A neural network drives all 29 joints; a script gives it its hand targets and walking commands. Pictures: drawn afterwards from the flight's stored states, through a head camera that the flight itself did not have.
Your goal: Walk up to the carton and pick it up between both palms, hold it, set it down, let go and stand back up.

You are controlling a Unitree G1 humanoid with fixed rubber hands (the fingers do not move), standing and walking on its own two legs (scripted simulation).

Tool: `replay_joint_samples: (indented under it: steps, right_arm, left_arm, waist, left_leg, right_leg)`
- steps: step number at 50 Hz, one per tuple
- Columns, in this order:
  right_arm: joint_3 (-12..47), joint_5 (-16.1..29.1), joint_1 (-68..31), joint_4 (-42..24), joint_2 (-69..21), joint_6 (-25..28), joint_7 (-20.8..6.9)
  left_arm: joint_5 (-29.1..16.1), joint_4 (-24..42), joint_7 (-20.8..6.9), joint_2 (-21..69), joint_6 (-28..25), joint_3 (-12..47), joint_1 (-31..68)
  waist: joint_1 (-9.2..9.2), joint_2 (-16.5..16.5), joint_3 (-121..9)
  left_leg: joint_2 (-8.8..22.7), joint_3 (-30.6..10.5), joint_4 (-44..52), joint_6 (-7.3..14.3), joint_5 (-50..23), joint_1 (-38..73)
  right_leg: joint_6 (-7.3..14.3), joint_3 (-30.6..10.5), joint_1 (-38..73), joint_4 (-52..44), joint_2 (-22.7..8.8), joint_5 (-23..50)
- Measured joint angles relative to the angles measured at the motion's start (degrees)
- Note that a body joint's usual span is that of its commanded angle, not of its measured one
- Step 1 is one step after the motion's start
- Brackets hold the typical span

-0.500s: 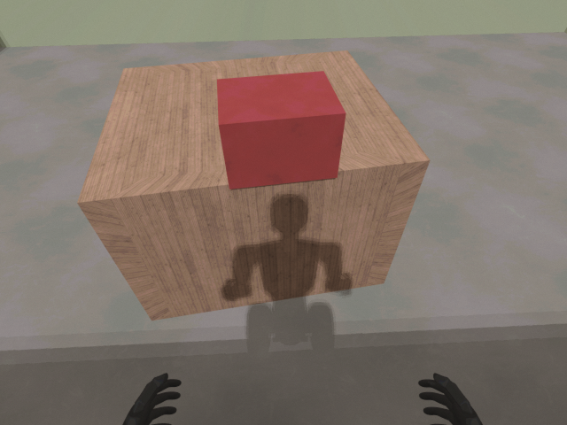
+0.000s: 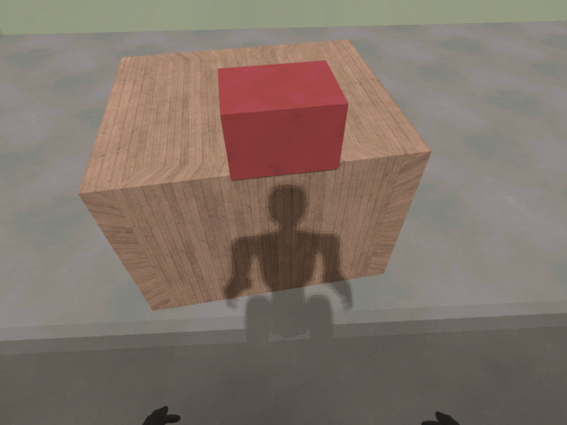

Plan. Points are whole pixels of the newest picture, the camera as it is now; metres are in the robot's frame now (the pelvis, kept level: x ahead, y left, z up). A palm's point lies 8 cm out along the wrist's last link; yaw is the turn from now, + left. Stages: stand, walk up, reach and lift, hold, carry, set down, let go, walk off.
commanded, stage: stand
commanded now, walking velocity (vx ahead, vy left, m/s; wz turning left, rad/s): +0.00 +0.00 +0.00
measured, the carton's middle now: (279, 119) +0.83 +0.03 -0.03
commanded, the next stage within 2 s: walk up in 1.46 s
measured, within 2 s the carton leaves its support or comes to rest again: neither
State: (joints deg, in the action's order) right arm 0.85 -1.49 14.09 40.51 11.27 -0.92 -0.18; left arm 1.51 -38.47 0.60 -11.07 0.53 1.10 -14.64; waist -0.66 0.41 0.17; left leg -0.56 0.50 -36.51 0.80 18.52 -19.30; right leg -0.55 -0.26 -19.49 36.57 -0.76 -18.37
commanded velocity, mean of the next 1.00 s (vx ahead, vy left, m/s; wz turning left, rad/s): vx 0.00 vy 0.00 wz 0.00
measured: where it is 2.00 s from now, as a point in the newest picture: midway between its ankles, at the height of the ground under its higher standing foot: outside the picture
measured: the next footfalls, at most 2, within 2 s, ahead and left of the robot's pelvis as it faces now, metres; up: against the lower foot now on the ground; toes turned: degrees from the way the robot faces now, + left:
right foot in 1.94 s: +0.12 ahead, -0.18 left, +0.00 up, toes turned +1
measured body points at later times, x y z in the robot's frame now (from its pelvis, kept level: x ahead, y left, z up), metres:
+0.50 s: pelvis +0.01 +0.00 +0.00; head +0.02 +0.00 +0.45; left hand +0.09 +0.23 -0.13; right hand +0.10 -0.23 -0.12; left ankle +0.01 +0.11 -0.72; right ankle +0.01 -0.13 -0.72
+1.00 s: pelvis +0.01 +0.00 +0.01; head +0.02 +0.00 +0.46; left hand +0.05 +0.23 -0.14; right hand +0.05 -0.24 -0.14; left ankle +0.01 +0.11 -0.72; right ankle +0.01 -0.13 -0.72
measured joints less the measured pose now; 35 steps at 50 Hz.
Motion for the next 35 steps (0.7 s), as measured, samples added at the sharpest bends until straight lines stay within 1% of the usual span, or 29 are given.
replay_joint_samples:
  steps: [3,9,18,28,35]
  right_arm:
    - [-0.11,0.1,0.15,0.57,0.1,0.17,-0.18]
    - [-0.39,0.14,0.21,1.18,0.12,0.09,0.32]
    - [-0.48,0.29,0.03,2.46,-0.23,0.22,0.39]
    - [-1.02,0.35,0.17,6.07,-0.14,0.8,0.65]
    - [-1.51,0.49,-0.06,8.48,0.02,0.62,0.79]
  left_arm:
    - [-0.15,-0.53,-0.04,-0.14,0.02,-0.1,-0.81]
    - [-0.01,-1.81,0.1,-0.45,-0.1,-0.42,-2.07]
    - [-0.07,-3.52,0.14,-0.3,-0.01,-0.39,-2.69]
    - [-0.31,-6.01,0.85,-0.29,-0.48,-0.41,-2.38]
    - [-0.43,-8.14,0.87,-0.23,-0.63,-0.64,-1.72]
  waist:
    - [0.29,0.18,-0.04]
    - [0.65,0.16,0.03]
    - [0.64,-0.23,-0.42]
    - [0.68,-0.12,-0.42]
    - [0.46,-0.1,-0.06]
  left_leg:
    - [-0.02,0.09,0.3,0.06,-0.2,0.06]
    - [0.07,0.23,0.71,0.19,-0.44,-0.02]
    - [0.16,0.12,1.42,0.16,-0.58,0.07]
    - [-0.06,0.06,3.05,0.06,-0.79,1.96]
    - [0.03,0.07,3.79,-0.05,-0.81,3.1]
  right_leg:
    - [-0.05,-0.1,0.02,-0.29,-0.02,0.2]
    - [-0.09,-0.24,-0.02,-0.94,0.08,0.67]
    - [-0.08,-0.13,0.18,-1.81,0.17,0.89]
    - [0.03,-0.08,1.8,-2.76,-0.04,0.63]
    - [0.13,-0.09,2.9,-3.48,0.05,0.68]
